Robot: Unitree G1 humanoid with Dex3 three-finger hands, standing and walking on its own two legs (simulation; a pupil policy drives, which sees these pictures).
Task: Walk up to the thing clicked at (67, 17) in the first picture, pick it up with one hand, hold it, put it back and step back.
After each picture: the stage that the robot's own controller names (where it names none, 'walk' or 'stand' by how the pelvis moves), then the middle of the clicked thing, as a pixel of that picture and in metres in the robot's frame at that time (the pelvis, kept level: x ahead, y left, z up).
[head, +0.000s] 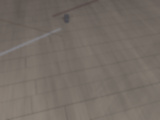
stand; (66, 18) +2.00 +0.24 -0.72
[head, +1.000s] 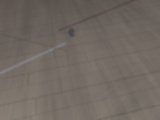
walk; (71, 32) +1.86 +0.30 -0.71
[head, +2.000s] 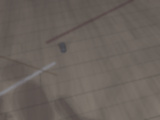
walk; (63, 47) +1.28 +0.30 -0.71
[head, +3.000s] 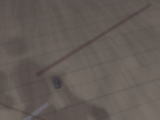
walk; (57, 82) +0.83 +0.30 -0.71
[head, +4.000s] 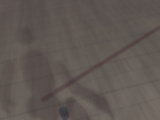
walk; (64, 113) +0.57 +0.24 -0.72
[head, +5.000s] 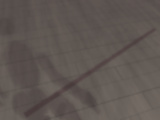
stand; out of the picture +0.42 +0.23 -0.70
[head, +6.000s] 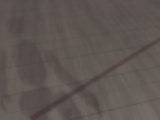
stand; out of the picture +0.40 +0.20 -0.72
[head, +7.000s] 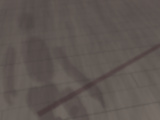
stand; out of the picture +0.41 +0.17 -0.72
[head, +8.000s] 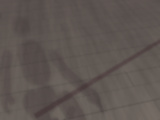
stand; out of the picture +0.42 +0.19 -0.72
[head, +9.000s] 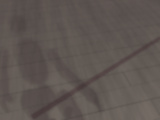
stand; out of the picture +0.40 +0.20 -0.73
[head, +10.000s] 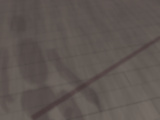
stand; out of the picture +0.40 +0.21 -0.73
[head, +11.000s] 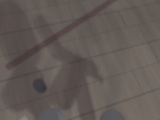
go down; (40, 86) +0.43 +0.23 -0.51
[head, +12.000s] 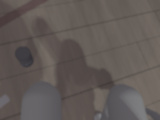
go down; (25, 57) +0.47 +0.27 -0.31
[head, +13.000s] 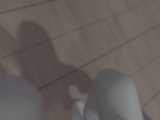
close in; out of the picture +0.44 +0.31 -0.23
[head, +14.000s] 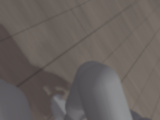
close; out of the picture +0.44 +0.33 -0.22
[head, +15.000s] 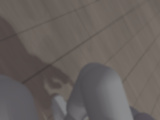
lift; out of the picture +0.42 +0.32 -0.23
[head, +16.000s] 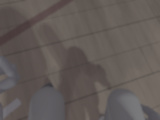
lift; (51, 95) +0.33 +0.16 -0.38
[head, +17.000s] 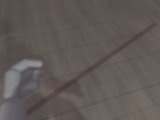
close; out of the picture +0.28 +0.09 -0.69
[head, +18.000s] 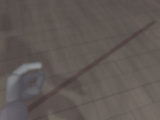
close; out of the picture +0.29 +0.08 -0.70
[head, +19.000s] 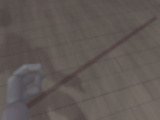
hold; out of the picture +0.31 +0.06 -0.70
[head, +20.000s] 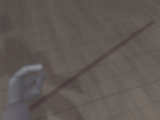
stand; out of the picture +0.32 +0.05 -0.71
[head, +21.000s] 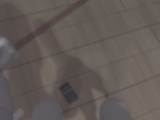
crouch; (68, 92) +0.37 +0.06 -0.46
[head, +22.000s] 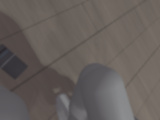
lower; (8, 61) +0.40 +0.11 -0.26
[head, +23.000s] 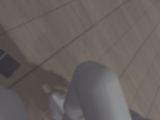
lower; (0, 60) +0.41 +0.12 -0.25
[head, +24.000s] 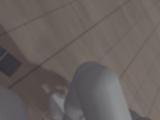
lower; (2, 59) +0.42 +0.11 -0.25
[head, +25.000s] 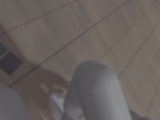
lower; (3, 58) +0.42 +0.11 -0.25
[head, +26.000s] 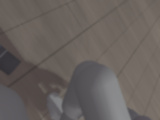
lower; (1, 57) +0.42 +0.11 -0.25
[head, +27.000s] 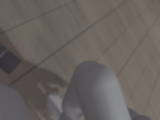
withdraw; (1, 56) +0.43 +0.11 -0.25
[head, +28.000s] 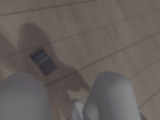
stand; (43, 61) +0.43 +0.07 -0.28
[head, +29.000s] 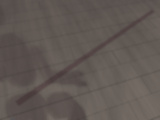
stand; out of the picture +0.35 +0.00 -0.64
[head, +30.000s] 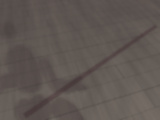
stand; out of the picture +0.34 +0.00 -0.69
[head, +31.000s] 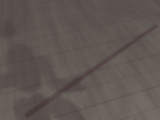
stand; out of the picture +0.34 +0.00 -0.70
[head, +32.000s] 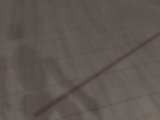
walk; out of the picture +0.37 -0.01 -0.75
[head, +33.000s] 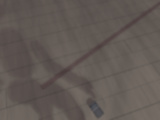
walk; (96, 109) +0.47 -0.09 -0.73
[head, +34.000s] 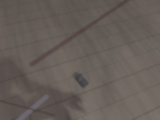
walk; (81, 80) +0.74 -0.06 -0.73
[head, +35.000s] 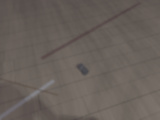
stand; (83, 69) +1.05 +0.07 -0.73
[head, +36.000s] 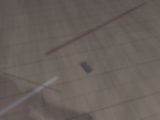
stand; (86, 67) +1.06 -0.03 -0.75
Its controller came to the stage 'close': yes
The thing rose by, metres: 0.01
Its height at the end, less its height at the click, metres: -0.02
